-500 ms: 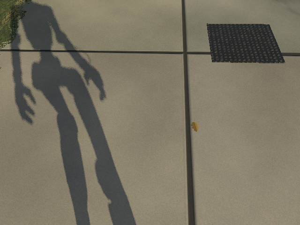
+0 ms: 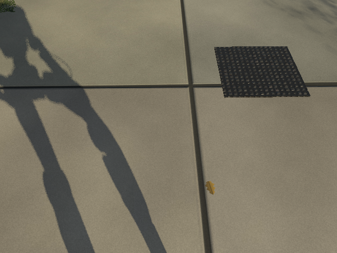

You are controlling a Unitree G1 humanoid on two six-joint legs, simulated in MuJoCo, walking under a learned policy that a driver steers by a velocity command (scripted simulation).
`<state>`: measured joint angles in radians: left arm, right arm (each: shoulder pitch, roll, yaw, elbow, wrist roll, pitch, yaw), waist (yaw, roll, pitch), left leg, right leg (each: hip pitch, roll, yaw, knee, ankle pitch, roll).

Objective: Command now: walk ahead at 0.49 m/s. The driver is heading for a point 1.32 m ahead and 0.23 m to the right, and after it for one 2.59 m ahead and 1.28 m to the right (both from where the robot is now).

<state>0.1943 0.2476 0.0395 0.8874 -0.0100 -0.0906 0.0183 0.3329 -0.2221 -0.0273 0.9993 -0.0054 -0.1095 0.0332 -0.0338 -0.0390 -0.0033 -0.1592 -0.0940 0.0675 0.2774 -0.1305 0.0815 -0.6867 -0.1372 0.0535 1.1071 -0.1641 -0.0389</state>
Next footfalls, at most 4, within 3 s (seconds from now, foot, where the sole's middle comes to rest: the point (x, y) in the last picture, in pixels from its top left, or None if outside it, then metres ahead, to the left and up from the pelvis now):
0.30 right None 0.34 -0.17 -0.78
0.86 left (151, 224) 0.65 0.08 -0.78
1.38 right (197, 170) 0.91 -0.14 -0.78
1.88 left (152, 166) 0.94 0.07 -0.78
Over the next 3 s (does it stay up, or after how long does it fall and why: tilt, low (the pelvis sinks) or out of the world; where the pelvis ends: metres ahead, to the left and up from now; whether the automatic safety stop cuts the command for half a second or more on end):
stays up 1.11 -0.20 -0.01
